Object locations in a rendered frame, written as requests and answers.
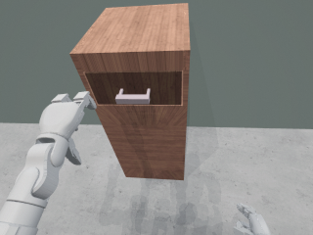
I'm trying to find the left robot forearm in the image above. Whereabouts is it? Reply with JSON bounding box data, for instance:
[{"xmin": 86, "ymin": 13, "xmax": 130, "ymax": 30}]
[{"xmin": 0, "ymin": 133, "xmax": 69, "ymax": 235}]

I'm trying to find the robot right hand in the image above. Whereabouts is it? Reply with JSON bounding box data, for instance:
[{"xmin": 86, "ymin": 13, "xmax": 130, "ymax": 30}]
[{"xmin": 233, "ymin": 203, "xmax": 271, "ymax": 235}]

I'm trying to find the handle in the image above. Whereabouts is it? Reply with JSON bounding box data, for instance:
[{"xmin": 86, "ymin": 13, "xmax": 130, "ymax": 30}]
[{"xmin": 115, "ymin": 88, "xmax": 151, "ymax": 105}]

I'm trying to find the drawer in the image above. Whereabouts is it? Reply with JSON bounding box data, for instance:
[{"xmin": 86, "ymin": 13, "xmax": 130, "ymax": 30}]
[{"xmin": 85, "ymin": 70, "xmax": 182, "ymax": 105}]

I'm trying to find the cabinet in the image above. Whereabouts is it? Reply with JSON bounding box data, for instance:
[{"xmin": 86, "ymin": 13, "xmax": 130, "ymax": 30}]
[{"xmin": 69, "ymin": 3, "xmax": 191, "ymax": 180}]

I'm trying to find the robot left hand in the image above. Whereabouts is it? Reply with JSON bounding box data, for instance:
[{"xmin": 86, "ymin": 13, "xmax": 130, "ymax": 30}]
[{"xmin": 39, "ymin": 91, "xmax": 97, "ymax": 165}]

